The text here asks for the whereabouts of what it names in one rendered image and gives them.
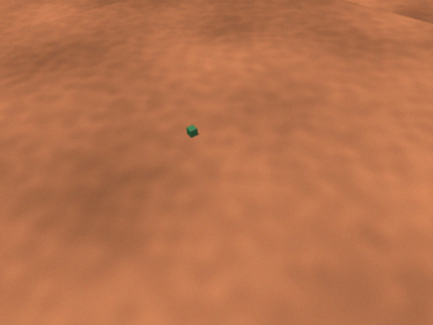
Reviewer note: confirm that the cube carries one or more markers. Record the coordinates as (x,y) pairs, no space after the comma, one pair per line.
(192,131)

